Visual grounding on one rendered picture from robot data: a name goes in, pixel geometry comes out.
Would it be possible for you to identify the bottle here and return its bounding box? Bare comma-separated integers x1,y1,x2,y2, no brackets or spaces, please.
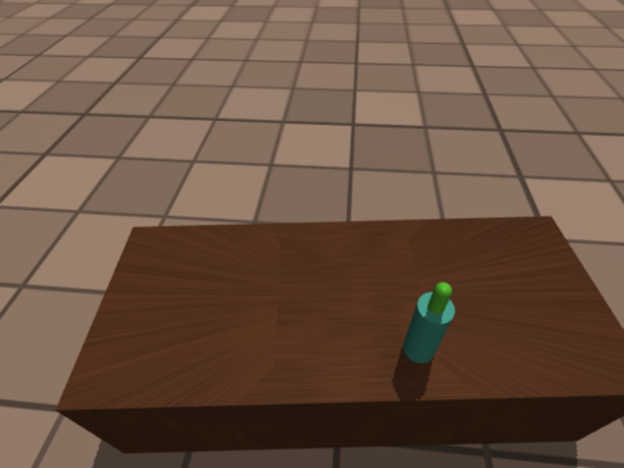
404,282,455,364

